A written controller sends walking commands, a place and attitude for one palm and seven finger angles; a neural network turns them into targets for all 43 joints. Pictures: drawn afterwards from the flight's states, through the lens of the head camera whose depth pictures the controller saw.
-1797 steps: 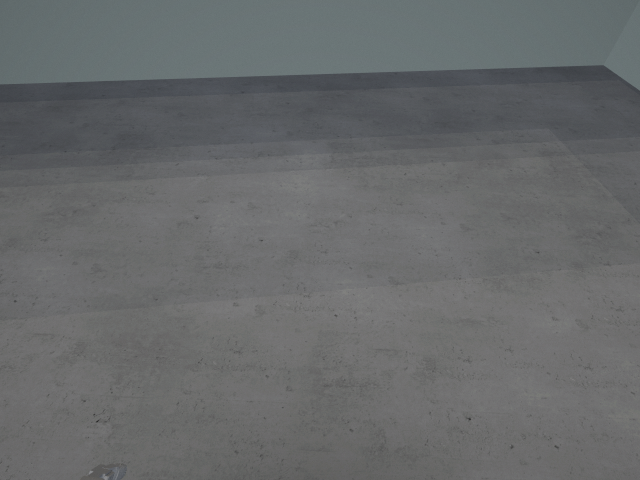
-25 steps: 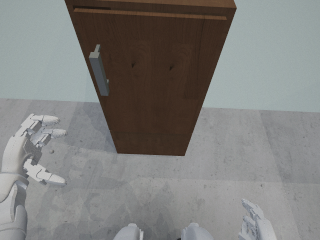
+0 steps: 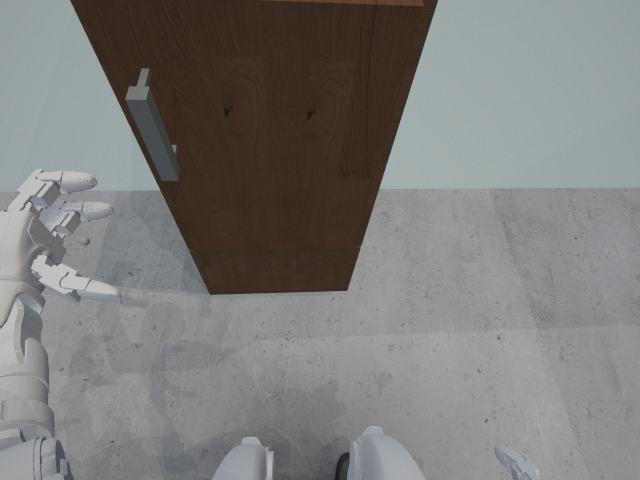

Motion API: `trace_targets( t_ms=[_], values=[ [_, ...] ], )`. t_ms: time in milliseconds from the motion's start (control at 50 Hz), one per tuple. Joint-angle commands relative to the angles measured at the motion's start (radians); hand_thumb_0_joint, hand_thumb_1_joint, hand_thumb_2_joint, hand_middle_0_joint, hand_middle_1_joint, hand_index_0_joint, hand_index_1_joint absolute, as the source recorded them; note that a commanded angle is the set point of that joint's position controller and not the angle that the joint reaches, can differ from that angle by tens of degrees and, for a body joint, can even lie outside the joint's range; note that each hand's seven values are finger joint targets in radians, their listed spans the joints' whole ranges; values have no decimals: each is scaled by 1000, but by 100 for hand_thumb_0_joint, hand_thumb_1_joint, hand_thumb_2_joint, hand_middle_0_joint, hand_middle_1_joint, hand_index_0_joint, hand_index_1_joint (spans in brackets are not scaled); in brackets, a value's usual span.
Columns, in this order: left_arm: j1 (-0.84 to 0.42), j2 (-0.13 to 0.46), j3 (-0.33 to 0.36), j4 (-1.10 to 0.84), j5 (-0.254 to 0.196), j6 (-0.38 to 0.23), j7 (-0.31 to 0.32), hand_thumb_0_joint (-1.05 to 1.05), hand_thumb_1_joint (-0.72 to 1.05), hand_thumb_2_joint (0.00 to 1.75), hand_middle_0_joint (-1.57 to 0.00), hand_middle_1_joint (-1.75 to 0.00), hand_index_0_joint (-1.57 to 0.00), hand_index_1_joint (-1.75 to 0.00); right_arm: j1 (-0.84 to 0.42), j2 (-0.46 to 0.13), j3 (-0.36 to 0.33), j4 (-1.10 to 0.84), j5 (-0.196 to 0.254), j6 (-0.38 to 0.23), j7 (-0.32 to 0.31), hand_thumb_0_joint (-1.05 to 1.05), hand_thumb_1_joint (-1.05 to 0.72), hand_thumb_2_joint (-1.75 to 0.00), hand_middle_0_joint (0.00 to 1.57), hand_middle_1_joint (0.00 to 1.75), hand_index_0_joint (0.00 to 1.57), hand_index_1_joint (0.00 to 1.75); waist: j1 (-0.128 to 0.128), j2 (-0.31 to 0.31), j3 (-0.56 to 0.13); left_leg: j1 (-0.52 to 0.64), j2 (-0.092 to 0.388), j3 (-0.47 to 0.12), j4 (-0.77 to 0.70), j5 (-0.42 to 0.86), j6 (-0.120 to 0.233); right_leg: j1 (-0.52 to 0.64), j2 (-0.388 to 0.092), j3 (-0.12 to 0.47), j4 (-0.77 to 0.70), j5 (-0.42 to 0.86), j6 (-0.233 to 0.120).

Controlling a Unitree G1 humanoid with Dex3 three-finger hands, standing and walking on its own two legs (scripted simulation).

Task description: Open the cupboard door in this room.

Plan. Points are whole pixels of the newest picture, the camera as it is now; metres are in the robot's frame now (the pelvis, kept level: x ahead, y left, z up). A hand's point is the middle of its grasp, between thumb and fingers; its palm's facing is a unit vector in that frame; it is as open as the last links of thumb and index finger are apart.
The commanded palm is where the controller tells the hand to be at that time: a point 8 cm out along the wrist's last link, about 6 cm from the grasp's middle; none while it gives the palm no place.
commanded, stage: move the hooked fingers beside the handle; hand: left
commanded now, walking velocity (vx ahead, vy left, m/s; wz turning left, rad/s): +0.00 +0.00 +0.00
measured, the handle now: (158, 128) +0.58 +0.24 +0.04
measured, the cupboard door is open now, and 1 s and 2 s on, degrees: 0 0 0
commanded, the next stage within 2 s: slide the fingers in behind the handle in 1.80 s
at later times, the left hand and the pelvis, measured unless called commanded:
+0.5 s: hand (93, 199) +0.44 +0.29 +0.05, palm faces +0.05 -1.00 -0.02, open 13.9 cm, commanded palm +0.42 +0.34 +0.05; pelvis -0.01 +0.01 -0.01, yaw +0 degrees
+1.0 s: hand (104, 152) +0.51 +0.29 +0.05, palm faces +0.05 -1.00 -0.02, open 13.9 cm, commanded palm +0.50 +0.33 +0.04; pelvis -0.01 +0.01 -0.02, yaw -2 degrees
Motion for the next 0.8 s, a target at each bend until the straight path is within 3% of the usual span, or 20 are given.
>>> trace_targets(
  t_ms=[0,20,40,60,100,140,200,220,260,300,380,400,460,500,580,620,680,720,740,780],
  values=[
    [-295,323,78,-145,-16,-79,1,0,-50,30,-30,-120,-30,-120,62,-167,-73,-101,-3,-16,-12,0,-90,-90,20,30,20,30,18,97,-381,118,-18,-52,-153,360,-7,301,31,78,-90,249,1],
    [-333,314,59,-172,-9,-88,0,0,-50,30,-30,-120,-30,-120,63,-165,-74,-98,-5,-14,-11,0,-90,-90,20,30,20,30,16,140,-396,143,-16,-55,-153,378,-10,286,29,76,-86,251,-1],
    [-349,304,51,-178,-12,-92,-2,0,-50,30,-30,-120,-30,-120,69,-164,-75,-101,-7,-11,-10,0,-90,-90,20,30,20,30,11,143,-410,164,-15,-57,-146,409,-9,277,33,75,-81,265,-4],
    [-351,341,81,-167,-10,-97,0,0,-50,30,-30,-120,-30,-120,80,-170,-79,-86,-8,-5,-11,0,-90,-90,20,30,20,30,12,122,-423,177,-10,-61,-146,421,-12,280,35,72,-85,271,-1],
    [-362,318,61,-113,-5,-94,0,0,-50,30,-30,-120,-30,-120,78,-168,-75,-86,-8,3,-8,0,-90,-90,20,30,20,30,4,115,-387,151,-11,-60,-148,383,-11,259,35,68,-88,242,0],
    [-436,349,74,-44,0,-96,0,0,-50,30,-30,-120,-30,-120,84,-175,-71,-73,-7,14,-13,0,-90,-90,20,30,20,30,-12,84,-342,101,-13,-61,-141,326,-4,240,36,74,-90,209,-1],
    [-478,371,71,-25,27,-106,-1,0,-50,30,-30,-120,-30,-120,93,-176,-72,-75,-12,25,-11,0,-90,-90,20,30,20,30,-2,145,-398,138,-13,-65,-140,352,-10,228,33,71,-77,210,-2],
    [-499,368,62,-22,28,-111,0,0,-50,30,-30,-120,-30,-120,94,-174,-71,-71,-13,29,-10,0,-90,-90,20,30,20,30,-11,148,-406,151,-11,-65,-133,364,-8,222,35,73,-79,220,-1],
    [-511,402,89,-18,31,-123,-3,0,-50,30,-30,-120,-30,-120,111,-180,-75,-69,-16,41,-7,0,-90,-90,20,30,20,30,-3,140,-454,182,-5,-75,-122,437,-14,228,40,68,-64,256,-3],
    [-528,377,66,16,32,-120,-5,0,-50,30,-30,-120,-30,-120,106,-177,-72,-69,-15,52,-3,0,-90,-90,20,30,20,30,-15,141,-426,168,-5,-71,-120,413,-13,203,39,65,-68,240,0],
    [-621,417,63,121,58,-106,-1,0,-50,30,-30,-120,-30,-120,118,-187,-64,-61,-15,72,-5,0,-90,-90,20,30,20,30,-40,117,-374,106,-5,-78,-116,330,-7,162,40,65,-68,183,1],
    [-645,442,76,118,67,-109,3,0,-50,30,-30,-120,-30,-120,123,-190,-64,-61,-18,76,-6,0,-90,-90,20,30,20,30,-39,116,-390,101,-5,-80,-112,333,-5,169,40,68,-65,188,2],
    [-715,456,67,94,79,-126,10,0,-50,30,-30,-120,-30,-120,134,-190,-63,-54,-23,84,-4,0,-90,-90,20,30,20,30,-49,197,-453,161,-3,-87,-97,379,-12,134,41,66,-52,195,-1],
    [-738,483,82,141,82,-123,11,0,-50,30,-30,-120,-30,-120,142,-196,-60,-45,-24,91,-5,0,-90,-90,20,30,20,30,-63,150,-445,132,1,-93,-84,373,-10,128,42,63,-46,196,3],
    [-768,512,78,182,100,-108,5,0,-50,30,-30,-120,-30,-120,157,-203,-54,-44,-28,107,-4,0,-90,-90,20,30,20,30,-69,178,-447,126,2,-100,-78,382,-10,108,43,61,-41,194,3],
    [-776,508,71,196,104,-97,5,0,-50,30,-30,-120,-30,-120,168,-205,-52,-44,-30,114,0,0,-90,-90,20,30,20,30,-72,183,-460,127,4,-102,-73,388,-10,98,44,60,-41,191,4],
    [-815,564,103,195,108,-96,8,0,-50,30,-30,-120,-30,-120,183,-211,-51,-41,-33,126,-1,0,-90,-90,20,30,20,30,-76,195,-495,138,7,-109,-63,430,-13,100,45,57,-32,213,5],
    [-826,564,100,174,116,-97,13,0,-50,30,-30,-120,-30,-120,194,-210,-53,-40,-36,134,2,0,-90,-90,20,30,20,30,-78,217,-518,164,10,-112,-58,461,-15,86,46,54,-29,224,6],
    [-829,556,94,193,120,-95,13,0,-50,30,-30,-120,-30,-120,198,-210,-52,-40,-38,138,4,0,-90,-90,20,30,20,30,-86,235,-505,170,12,-113,-53,471,-17,54,48,50,-26,217,2],
    [-853,577,93,241,129,-81,18,0,-50,30,-30,-120,-30,-120,204,-215,-47,-33,-37,148,4,0,-90,-90,20,30,20,30,-102,189,-450,127,13,-118,-57,422,-14,47,50,48,-35,188,7]
  ],
)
